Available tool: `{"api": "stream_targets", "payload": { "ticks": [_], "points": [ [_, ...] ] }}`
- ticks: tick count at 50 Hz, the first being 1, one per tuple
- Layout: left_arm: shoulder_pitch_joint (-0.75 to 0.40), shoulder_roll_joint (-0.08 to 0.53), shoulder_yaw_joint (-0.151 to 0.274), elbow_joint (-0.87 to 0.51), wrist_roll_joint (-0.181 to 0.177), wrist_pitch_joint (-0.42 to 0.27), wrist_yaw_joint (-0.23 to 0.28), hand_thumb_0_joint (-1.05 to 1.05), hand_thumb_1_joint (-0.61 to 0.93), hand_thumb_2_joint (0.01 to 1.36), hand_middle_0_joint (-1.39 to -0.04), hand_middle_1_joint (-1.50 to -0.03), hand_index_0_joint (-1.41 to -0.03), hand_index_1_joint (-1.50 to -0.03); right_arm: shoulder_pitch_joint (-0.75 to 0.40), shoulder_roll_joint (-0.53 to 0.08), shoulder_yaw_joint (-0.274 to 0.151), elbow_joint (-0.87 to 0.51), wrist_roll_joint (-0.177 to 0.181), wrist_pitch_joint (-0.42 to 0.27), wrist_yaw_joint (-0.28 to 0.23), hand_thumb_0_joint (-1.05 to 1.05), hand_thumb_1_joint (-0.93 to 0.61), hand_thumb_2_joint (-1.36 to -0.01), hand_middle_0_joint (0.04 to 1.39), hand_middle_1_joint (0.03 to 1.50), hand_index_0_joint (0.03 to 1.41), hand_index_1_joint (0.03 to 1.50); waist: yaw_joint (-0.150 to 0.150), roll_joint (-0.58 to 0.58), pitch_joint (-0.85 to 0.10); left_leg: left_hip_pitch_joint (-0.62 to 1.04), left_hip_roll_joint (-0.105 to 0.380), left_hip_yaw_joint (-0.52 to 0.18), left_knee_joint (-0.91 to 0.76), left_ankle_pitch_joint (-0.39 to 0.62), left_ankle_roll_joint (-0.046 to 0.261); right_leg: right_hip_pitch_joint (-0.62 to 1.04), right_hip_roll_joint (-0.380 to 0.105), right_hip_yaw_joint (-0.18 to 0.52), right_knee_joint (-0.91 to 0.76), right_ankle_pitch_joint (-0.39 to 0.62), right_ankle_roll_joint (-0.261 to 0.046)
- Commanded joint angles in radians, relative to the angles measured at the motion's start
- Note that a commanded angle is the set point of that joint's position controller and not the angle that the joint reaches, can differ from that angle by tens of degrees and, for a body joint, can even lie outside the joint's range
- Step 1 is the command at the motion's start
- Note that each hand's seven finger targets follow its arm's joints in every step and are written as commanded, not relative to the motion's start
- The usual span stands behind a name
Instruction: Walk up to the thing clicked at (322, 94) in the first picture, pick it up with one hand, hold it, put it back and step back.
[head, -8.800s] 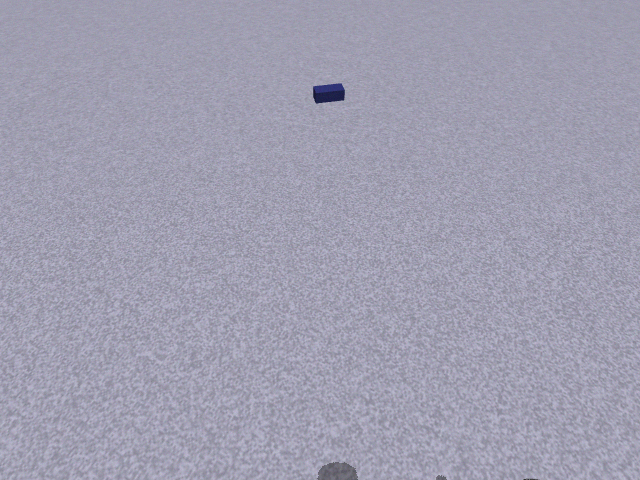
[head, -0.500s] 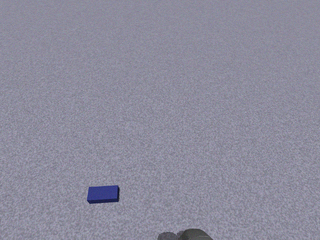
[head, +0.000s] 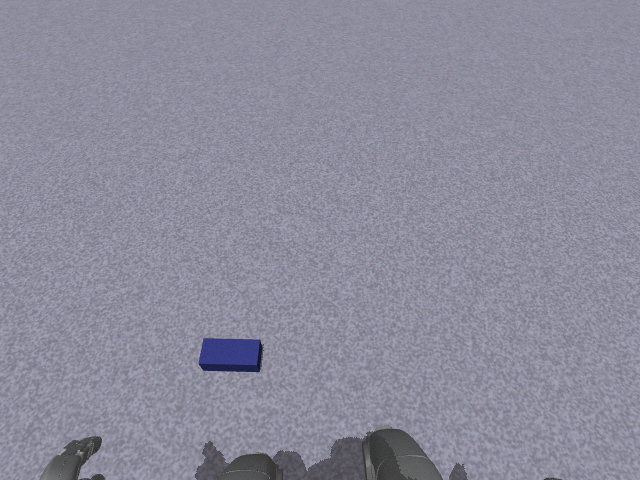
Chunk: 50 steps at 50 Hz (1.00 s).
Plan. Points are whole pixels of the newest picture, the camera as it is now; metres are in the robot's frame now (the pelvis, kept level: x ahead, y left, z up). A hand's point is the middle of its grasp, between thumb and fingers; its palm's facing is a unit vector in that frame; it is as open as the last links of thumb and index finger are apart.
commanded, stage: walk up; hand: left
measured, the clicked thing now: (231, 355) +0.50 +0.26 -0.71
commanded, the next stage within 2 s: none
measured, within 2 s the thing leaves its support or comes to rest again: neither
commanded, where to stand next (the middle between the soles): +0.07 -0.01 m, yaw -3 degrees
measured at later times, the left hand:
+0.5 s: hand out of the picture +0.03 +0.28 -0.14, palm faces -0.03 -0.93 -0.38, open 7.4 cm
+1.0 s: hand out of the picture +0.11 +0.24 -0.12, palm faces -0.08 -0.94 -0.33, open 7.4 cm
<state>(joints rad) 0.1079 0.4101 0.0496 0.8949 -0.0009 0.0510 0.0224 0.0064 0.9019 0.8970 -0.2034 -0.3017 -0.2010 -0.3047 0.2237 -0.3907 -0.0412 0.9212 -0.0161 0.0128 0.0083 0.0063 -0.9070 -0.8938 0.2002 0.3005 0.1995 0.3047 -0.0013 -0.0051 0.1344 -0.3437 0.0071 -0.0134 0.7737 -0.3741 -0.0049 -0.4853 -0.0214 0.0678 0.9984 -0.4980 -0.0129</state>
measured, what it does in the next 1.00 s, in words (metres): steps on the spot: right foot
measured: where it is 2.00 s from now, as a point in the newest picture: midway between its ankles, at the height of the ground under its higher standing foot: outside the picture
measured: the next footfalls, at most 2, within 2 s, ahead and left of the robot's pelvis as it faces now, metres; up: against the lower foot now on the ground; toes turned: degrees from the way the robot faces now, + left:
right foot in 0.18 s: +0.03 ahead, -0.14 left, +0.00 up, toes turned -3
left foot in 1.54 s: +0.21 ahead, +0.11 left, +0.00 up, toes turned -2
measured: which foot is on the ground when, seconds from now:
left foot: down 0.00-1.00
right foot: up 0.00-0.16, down 0.18-1.00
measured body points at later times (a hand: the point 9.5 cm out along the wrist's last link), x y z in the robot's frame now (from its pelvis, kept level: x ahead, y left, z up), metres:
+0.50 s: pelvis -0.01 +0.00 +0.01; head +0.02 +0.01 +0.46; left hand +0.03 +0.32 -0.11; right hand +0.09 -0.31 -0.10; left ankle +0.06 +0.11 -0.71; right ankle -0.02 -0.13 -0.70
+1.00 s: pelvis -0.01 -0.01 +0.03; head +0.00 -0.01 +0.48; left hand +0.11 +0.28 -0.09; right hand +0.05 -0.32 -0.10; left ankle +0.06 +0.11 -0.71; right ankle -0.01 -0.14 -0.71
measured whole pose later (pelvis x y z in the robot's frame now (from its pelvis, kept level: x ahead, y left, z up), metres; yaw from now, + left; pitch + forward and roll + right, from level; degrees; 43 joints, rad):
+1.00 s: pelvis -0.01 -0.01 +0.03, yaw -3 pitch -3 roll +0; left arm 0.07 0.34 0.00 1.10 0.00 -0.01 -0.01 0.01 0.90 0.90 -0.20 -0.30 -0.20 -0.30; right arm 0.09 -0.37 0.00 1.15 0.00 -0.01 0.02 0.01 -0.91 -0.89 0.20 0.30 0.20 0.30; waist -0.01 0.01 0.08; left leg -0.23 0.03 0.04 0.41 -0.12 -0.01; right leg -0.15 -0.01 0.01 0.43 -0.23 0.02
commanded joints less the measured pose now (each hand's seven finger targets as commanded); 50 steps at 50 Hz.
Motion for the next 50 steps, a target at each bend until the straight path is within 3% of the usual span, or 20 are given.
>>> {"api": "stream_targets", "payload": {
  "ticks": [1, 5, 7, 8, 9, 10, 11, 13, 17, 19, 20, 21, 22, 23, 29, 32, 33, 36, 46, 50],
  "points": [
    [0.042, 0.174, 0.055, -0.053, -0.02, -0.024, 0.02, 0.0, 0.9, 0.9, -0.2, -0.3, -0.2, -0.3, -0.033, -0.276, -0.075, -0.08, -0.001, -0.037, -0.048, 0.0, -0.9, -0.9, 0.2, 0.3, 0.2, 0.3, 0.029, 0.117, -0.144, 0.098, 0.259, -0.24, -0.217, 0.66, 0.223, -0.034, 0.061, 0.093, 0.225, -0.052, -0.033],
    [0.041, 0.163, 0.046, -0.035, 0.005, -0.049, -0.018, 0.0, 0.9, 0.9, -0.2, -0.3, -0.2, -0.3, -0.015, -0.273, -0.073, -0.084, -0.023, -0.05, -0.036, 0.0, -0.9, -0.9, 0.2, 0.3, 0.2, 0.3, -0.026, 0.193, -0.202, 0.186, 0.233, -0.251, -0.274, 0.106, 0.208, 0.066, 0.018, -0.042, -0.189, -0.082, 0.004],
    [0.1, 0.159, 0.052, -0.003, 0.023, -0.063, -0.018, 0.0, 0.9, 0.9, -0.2, -0.3, -0.2, -0.3, -0.022, -0.294, -0.075, -0.086, -0.025, -0.04, -0.026, 0.0, -0.9, -0.9, 0.2, 0.3, 0.2, 0.3, 0.009, 0.188, -0.18, 0.094, 0.224, -0.211, -0.222, 0.115, 0.204, 0.234, 0.038, -0.089, -0.453, -0.008, -0.019],
    [0.13, 0.169, 0.059, 0.015, 0.034, -0.077, -0.011, 0.0, 0.9, 0.9, -0.2, -0.3, -0.2, -0.3, -0.021, -0.262, -0.062, -0.083, -0.017, -0.036, -0.023, 0.0, -0.9, -0.9, 0.2, 0.3, 0.2, 0.3, 0.038, 0.133, -0.168, 0.021, 0.186, -0.155, -0.128, 0.16, 0.163, 0.332, 0.044, -0.064, -0.574, 0.086, -0.038],
    [0.156, 0.235, 0.078, 0.019, 0.052, -0.091, -0.008, 0.0, 0.9, 0.9, -0.2, -0.3, -0.2, -0.3, 0.003, -0.2, -0.044, -0.091, -0.003, -0.035, -0.024, 0.0, -0.9, -0.9, 0.2, 0.3, 0.2, 0.3, 0.038, -0.038, -0.157, -0.145, 0.098, -0.091, 0.056, 0.106, 0.096, 0.449, -0.065, 0.204, -0.641, 0.015, -0.083],
    [0.146, 0.326, 0.093, 0.008, 0.047, -0.093, -0.01, 0.0, 0.9, 0.9, -0.2, -0.3, -0.2, -0.3, -0.098, -0.182, -0.036, -0.124, -0.003, -0.041, -0.026, 0.0, -0.9, -0.9, 0.2, 0.3, 0.2, 0.3, 0.072, -0.196, -0.101, -0.342, -0.032, 0.04, 0.143, -0.198, 0.051, 0.411, -0.271, 0.522, -0.71, -0.126, -0.208],
    [0.122, 0.362, 0.101, -0.008, 0.049, -0.092, -0.019, 0.0, 0.9, 0.9, -0.2, -0.3, -0.2, -0.3, -0.135, -0.241, -0.06, -0.118, -0.013, -0.049, -0.038, 0.0, -0.9, -0.9, 0.2, 0.3, 0.2, 0.3, 0.076, -0.158, -0.025, -0.291, 0.016, -0.054, 0.228, -0.252, 0.04, 0.255, -0.381, 0.617, -0.724, -0.077, -0.3],
    [0.126, 0.267, 0.077, -0.009, 0.031, -0.105, -0.019, 0.0, 0.9, 0.9, -0.2, -0.3, -0.2, -0.3, -0.106, -0.231, -0.056, -0.093, 0.003, -0.06, -0.02, 0.0, -0.9, -0.9, 0.2, 0.3, 0.2, 0.3, 0.044, -0.019, -0.012, -0.304, 0.033, -0.065, 0.188, -0.169, 0.044, 0.358, -0.271, 0.389, -0.636, 0.163, -0.244],
    [0.102, 0.247, 0.06, -0.023, 0.025, -0.11, -0.024, 0.0, 0.9, 0.9, -0.2, -0.3, -0.2, -0.3, -0.042, -0.181, -0.051, -0.064, 0.001, -0.072, -0.005, 0.0, -0.9, -0.9, 0.2, 0.3, 0.2, 0.3, 0.011, -0.122, -0.087, -0.015, 0.014, 0.032, -0.066, -0.015, 0.028, 0.244, -0.19, 0.16, -0.548, 0.517, -0.181],
    [0.061, 0.204, 0.034, -0.032, 0.008, -0.096, -0.021, 0.0, 0.9, 0.9, -0.2, -0.3, -0.2, -0.3, -0.002, -0.162, -0.058, -0.039, 0.004, -0.074, -0.009, 0.0, -0.9, -0.9, 0.2, 0.3, 0.2, 0.3, -0.033, -0.085, -0.122, 0.199, -0.016, 0.048, -0.278, 0.194, 0.034, 0.147, -0.133, 0.064, -0.416, 0.594, -0.119],
    [0.065, 0.161, 0.018, -0.039, -0.004, -0.093, -0.019, 0.0, 0.9, 0.9, -0.2, -0.3, -0.2, -0.3, 0.02, -0.187, -0.065, -0.031, -0.003, -0.077, -0.017, 0.0, -0.9, -0.9, 0.2, 0.3, 0.2, 0.3, -0.043, -0.041, -0.156, 0.289, 0.026, -0.017, -0.327, 0.289, 0.052, 0.105, -0.095, 0.033, -0.333, 0.593, -0.075],
    [0.089, 0.113, 0.002, -0.049, -0.02, -0.092, -0.016, 0.0, 0.9, 0.9, -0.2, -0.3, -0.2, -0.3, 0.034, -0.238, -0.073, -0.034, -0.012, -0.081, -0.025, 0.0, -0.9, -0.9, 0.2, 0.3, 0.2, 0.3, -0.042, 0.103, -0.224, 0.378, 0.204, -0.258, -0.39, 0.376, 0.105, 0.028, -0.015, 0.01, -0.218, 0.434, -0.02],
    [0.139, 0.127, 0.002, -0.018, -0.026, -0.072, -0.008, 0.0, 0.9, 0.9, -0.2, -0.3, -0.2, -0.3, -0.03, -0.273, -0.069, -0.063, -0.001, -0.081, -0.025, 0.0, -0.9, -0.9, 0.2, 0.3, 0.2, 0.3, -0.008, 0.142, -0.223, 0.252, 0.363, -0.424, -0.437, 0.27, 0.224, 0.075, 0.027, -0.009, -0.179, -0.06, -0.001],
    [0.128, 0.184, 0.019, 0.011, -0.017, -0.064, -0.002, 0.0, 0.9, 0.9, -0.2, -0.3, -0.2, -0.3, -0.053, -0.277, -0.074, -0.051, 0.006, -0.076, -0.021, 0.0, -0.9, -0.9, 0.2, 0.3, 0.2, 0.3, -0.01, 0.098, -0.195, 0.142, 0.368, -0.425, -0.438, 0.188, 0.262, 0.159, -0.001, 0.028, -0.119, -0.13, -0.006],
    [0.198, 0.162, 0.026, 0.108, 0.003, -0.073, -0.013, 0.0, 0.9, 0.9, -0.2, -0.3, -0.2, -0.3, -0.177, -0.23, -0.038, -0.043, 0.012, -0.041, -0.015, 0.0, -0.9, -0.9, 0.2, 0.3, 0.2, 0.3, 0.044, 0.13, -0.124, -0.039, 0.195, -0.158, -0.347, 0.08, 0.113, 0.331, 0.005, -0.059, -0.456, 0.21, -0.017],
    [0.045, 0.243, 0.027, 0.073, 0.017, -0.089, -0.012, 0.0, 0.9, 0.9, -0.2, -0.3, -0.2, -0.3, -0.154, -0.175, -0.024, -0.003, 0.03, -0.023, -0.007, 0.0, -0.9, -0.9, 0.2, 0.3, 0.2, 0.3, -0.017, -0.049, -0.073, 0.084, 0.068, -0.067, -0.272, -0.04, 0.024, 0.093, -0.166, 0.213, -0.645, 0.072, -0.085],
    [0.0, 0.231, 0.02, 0.063, 0.015, -0.089, -0.015, 0.0, 0.9, 0.9, -0.2, -0.3, -0.2, -0.3, -0.142, -0.185, -0.028, 0.02, 0.025, -0.022, -0.005, 0.0, -0.9, -0.9, 0.2, 0.3, 0.2, 0.3, -0.035, -0.027, -0.074, 0.169, 0.079, -0.064, -0.28, -0.014, 0.021, 0.036, -0.162, 0.19, -0.643, 0.047, -0.075],
    [-0.002, 0.185, 0.005, 0.094, 0.006, -0.091, -0.015, 0.0, 0.9, 0.9, -0.2, -0.3, -0.2, -0.3, -0.197, -0.185, -0.02, 0.048, 0.022, -0.035, 0.002, 0.0, -0.9, -0.9, 0.2, 0.3, 0.2, 0.3, -0.005, -0.024, -0.102, 0.145, 0.12, -0.109, -0.36, 0.03, 0.042, 0.142, -0.092, 0.08, -0.628, 0.176, -0.03],
    [-0.064, 0.163, 0.002, 0.147, -0.001, -0.089, -0.017, 0.0, 0.9, 0.9, -0.2, -0.3, -0.2, -0.3, -0.197, -0.171, -0.001, 0.148, 0.02, -0.048, 0.0, 0.0, -0.9, -0.9, 0.2, 0.3, 0.2, 0.3, 0.003, -0.022, -0.184, 0.194, 0.119, -0.062, -0.423, 0.271, 0.02, 0.324, -0.108, 0.054, -0.678, 0.365, -0.015],
    [-0.086, 0.163, 0.005, 0.162, -0.005, -0.079, -0.017, 0.0, 0.9, 0.9, -0.2, -0.3, -0.2, -0.3, -0.2, -0.175, -0.001, 0.169, 0.016, -0.046, -0.004, 0.0, -0.9, -0.9, 0.2, 0.3, 0.2, 0.3, 0.003, 0.002, -0.154, 0.171, 0.124, -0.069, -0.453, 0.238, 0.016, 0.317, -0.103, 0.043, -0.69, 0.339, -0.015]
  ]
}}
